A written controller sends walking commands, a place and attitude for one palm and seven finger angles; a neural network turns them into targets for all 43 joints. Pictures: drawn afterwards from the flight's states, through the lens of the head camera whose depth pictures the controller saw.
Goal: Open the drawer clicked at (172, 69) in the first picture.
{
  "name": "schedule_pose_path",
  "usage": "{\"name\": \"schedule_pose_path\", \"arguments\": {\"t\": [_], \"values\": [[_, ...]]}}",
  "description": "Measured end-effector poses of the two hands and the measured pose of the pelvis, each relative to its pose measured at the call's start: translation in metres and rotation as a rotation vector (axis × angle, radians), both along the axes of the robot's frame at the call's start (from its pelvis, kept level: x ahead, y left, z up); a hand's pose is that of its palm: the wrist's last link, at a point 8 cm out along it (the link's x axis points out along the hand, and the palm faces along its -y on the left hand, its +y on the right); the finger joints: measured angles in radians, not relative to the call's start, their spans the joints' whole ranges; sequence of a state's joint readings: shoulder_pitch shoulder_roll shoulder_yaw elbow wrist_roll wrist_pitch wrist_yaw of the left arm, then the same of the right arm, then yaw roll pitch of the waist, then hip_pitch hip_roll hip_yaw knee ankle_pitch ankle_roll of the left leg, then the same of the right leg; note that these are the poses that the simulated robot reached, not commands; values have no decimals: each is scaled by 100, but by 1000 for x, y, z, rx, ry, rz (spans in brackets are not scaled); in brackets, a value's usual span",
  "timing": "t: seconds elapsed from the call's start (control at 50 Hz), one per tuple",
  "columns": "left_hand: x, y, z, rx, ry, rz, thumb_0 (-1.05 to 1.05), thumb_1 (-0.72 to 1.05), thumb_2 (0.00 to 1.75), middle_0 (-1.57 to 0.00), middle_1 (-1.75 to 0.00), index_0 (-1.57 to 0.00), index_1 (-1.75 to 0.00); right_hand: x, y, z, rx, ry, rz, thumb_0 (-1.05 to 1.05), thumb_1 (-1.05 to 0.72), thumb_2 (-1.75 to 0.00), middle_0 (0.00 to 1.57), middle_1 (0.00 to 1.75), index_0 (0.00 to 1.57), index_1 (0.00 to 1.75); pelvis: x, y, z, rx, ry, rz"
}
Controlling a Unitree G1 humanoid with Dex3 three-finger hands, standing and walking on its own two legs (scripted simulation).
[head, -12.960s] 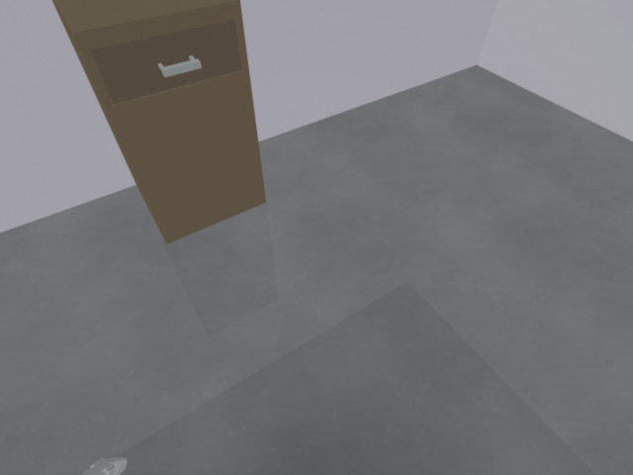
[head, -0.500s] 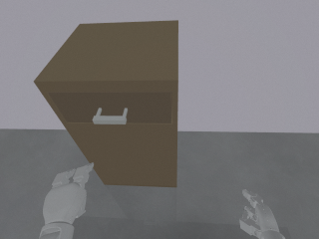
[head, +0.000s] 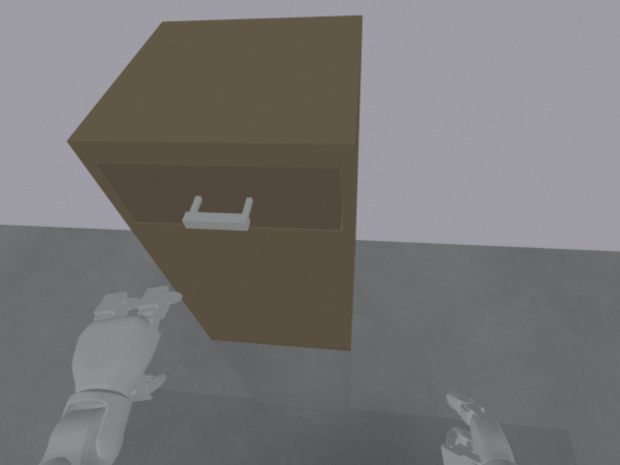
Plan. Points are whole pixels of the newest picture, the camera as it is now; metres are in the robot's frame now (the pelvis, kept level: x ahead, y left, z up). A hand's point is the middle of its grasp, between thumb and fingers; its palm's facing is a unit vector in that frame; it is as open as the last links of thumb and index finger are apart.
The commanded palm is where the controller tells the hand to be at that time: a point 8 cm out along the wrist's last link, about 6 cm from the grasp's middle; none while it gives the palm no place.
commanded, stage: raise the hand with hooked fingers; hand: left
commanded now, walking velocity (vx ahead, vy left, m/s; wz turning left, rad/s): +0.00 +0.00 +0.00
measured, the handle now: (219, 211) +0.51 +0.22 -0.02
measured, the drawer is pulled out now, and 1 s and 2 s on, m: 0.00 0.00 0.00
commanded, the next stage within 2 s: move the hooked fingers above the handle in 1.08 s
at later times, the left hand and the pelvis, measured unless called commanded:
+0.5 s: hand (109, 288) +0.30 +0.28 +0.08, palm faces +0.07 -0.09 -0.99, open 13.6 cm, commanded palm +0.27 +0.29 +0.14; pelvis +0.01 +0.05 +0.02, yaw +0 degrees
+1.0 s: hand (96, 276) +0.30 +0.29 +0.10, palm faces +0.02 -0.10 -1.00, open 13.9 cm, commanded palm +0.28 +0.30 +0.16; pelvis +0.00 +0.06 +0.03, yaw +0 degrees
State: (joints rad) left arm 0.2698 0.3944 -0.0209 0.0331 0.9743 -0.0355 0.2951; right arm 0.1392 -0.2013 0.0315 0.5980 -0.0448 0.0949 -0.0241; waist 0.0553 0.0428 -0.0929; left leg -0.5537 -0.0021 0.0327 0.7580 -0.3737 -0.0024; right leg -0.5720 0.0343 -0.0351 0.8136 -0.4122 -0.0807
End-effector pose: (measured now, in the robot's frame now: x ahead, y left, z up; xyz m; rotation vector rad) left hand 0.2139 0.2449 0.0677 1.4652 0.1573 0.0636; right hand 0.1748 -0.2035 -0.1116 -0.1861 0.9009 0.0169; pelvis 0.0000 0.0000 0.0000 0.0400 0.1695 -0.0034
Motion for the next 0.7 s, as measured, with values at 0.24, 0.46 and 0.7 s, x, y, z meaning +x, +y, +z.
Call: {"name": "schedule_pose_path", "arguments": {"t": [0.24, 0.46, 0.7], "values": [[26, 26, 23, 11, -123, -8, 0, -14, 45, -30, -97, -29, -96, -8, -25, 11, -100, 30, -101, 1, -91, -89, 20, 30, 20, 30, 9, 27, 7, -24, -18, 1], [56, 37, 57, 10, -128, -37, 0, -39, 34, -31, -113, -31, -112, 33, 31, 39, -20, -81, -49, 1, -91, -89, 20, 30, 20, 30, 14, 48, 18, -36, -78, -1], [78, 59, 88, 31, -88, -63, -1, -49, 30, -32, -120, -32, -119, 26, 62, 40, 4, -27, 8, 1, -91, -89, 20, 30, 20, 30, 10, 60, 26, -48, -111, 18]]}}
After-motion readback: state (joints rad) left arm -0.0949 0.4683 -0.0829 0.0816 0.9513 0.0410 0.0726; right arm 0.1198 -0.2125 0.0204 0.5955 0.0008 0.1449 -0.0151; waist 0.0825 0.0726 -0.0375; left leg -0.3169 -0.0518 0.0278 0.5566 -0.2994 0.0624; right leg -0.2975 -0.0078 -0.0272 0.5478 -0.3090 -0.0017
